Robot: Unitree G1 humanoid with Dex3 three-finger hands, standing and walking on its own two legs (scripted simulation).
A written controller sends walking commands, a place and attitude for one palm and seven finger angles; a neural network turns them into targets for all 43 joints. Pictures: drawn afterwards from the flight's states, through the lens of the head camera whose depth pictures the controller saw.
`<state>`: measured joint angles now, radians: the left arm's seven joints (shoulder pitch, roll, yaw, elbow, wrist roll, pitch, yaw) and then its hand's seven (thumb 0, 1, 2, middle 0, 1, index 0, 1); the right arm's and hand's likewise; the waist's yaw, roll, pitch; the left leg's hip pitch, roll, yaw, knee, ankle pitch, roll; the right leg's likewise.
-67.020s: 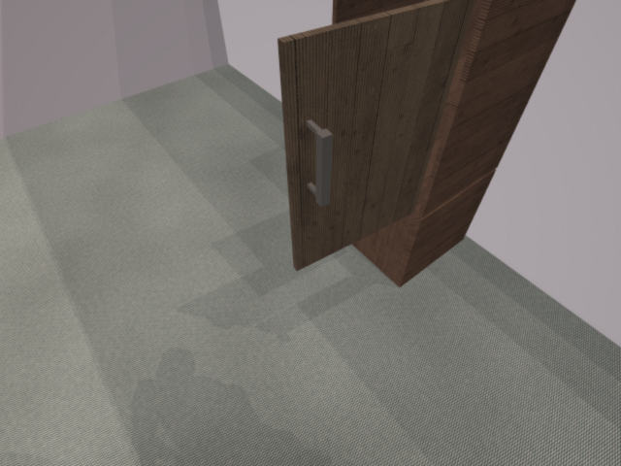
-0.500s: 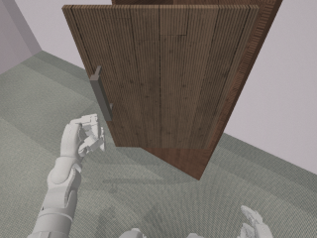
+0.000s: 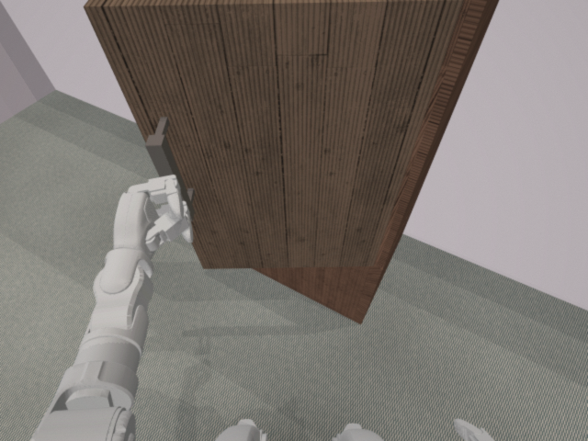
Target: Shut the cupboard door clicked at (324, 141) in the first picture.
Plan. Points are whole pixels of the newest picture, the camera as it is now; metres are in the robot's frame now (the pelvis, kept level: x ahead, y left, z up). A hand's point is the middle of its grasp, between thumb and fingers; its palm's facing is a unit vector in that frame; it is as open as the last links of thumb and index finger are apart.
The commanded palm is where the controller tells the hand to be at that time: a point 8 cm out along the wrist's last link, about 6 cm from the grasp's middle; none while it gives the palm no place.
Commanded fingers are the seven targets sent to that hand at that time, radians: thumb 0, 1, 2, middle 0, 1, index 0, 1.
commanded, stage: bring the fist close to the handle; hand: left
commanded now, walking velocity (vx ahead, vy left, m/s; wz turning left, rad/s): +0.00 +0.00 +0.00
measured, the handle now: (176, 173) +0.49 +0.20 +0.07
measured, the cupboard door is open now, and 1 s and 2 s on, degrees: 30 21 9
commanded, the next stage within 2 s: push the door shut along its arc in 0.14 s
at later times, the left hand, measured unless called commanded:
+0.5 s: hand (189, 205) +0.42 +0.16 +0.08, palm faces -0.04 -1.00 -0.01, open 3.1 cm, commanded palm +0.40 +0.22 +0.08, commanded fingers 0.00 0.90 0.90 -1.30 -1.50 -1.30 -1.50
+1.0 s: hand (213, 174) +0.48 +0.14 +0.08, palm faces -0.18 -0.98 -0.02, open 3.1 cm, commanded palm +0.47 +0.19 +0.08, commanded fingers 0.00 0.90 0.90 -1.30 -1.50 -1.30 -1.50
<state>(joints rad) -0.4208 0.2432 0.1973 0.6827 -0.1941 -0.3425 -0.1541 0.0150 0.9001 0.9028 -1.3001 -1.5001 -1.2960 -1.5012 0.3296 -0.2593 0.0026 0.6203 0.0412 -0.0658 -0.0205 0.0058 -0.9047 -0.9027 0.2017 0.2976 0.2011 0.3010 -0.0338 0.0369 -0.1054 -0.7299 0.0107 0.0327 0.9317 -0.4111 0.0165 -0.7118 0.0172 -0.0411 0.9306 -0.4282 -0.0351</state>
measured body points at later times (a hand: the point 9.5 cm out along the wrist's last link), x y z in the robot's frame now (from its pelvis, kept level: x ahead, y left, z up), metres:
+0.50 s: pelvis +0.00 +0.00 +0.00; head +0.06 +0.00 +0.44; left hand +0.41 +0.22 +0.08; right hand +0.11 -0.25 -0.12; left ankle +0.03 +0.11 -0.69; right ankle +0.02 -0.10 -0.69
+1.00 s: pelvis -0.01 +0.01 -0.02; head +0.09 +0.01 +0.42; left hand +0.48 +0.19 +0.08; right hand +0.03 -0.26 -0.14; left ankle +0.03 +0.11 -0.69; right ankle +0.02 -0.10 -0.69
